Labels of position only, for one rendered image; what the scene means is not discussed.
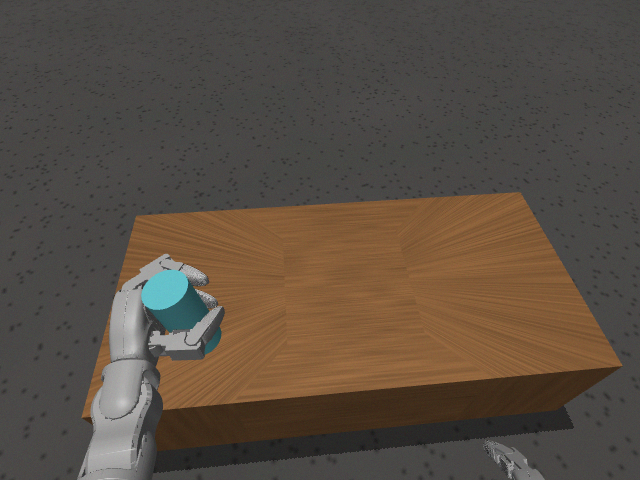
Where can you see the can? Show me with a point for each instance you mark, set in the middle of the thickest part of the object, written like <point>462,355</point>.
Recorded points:
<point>172,299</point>

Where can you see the left robot hand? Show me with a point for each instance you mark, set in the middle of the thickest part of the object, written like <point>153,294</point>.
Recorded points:
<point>134,332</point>

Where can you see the left robot arm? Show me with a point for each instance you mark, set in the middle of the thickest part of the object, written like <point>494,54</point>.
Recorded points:
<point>125,412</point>

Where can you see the right robot hand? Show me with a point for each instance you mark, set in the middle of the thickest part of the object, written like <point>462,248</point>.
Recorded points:
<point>512,462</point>

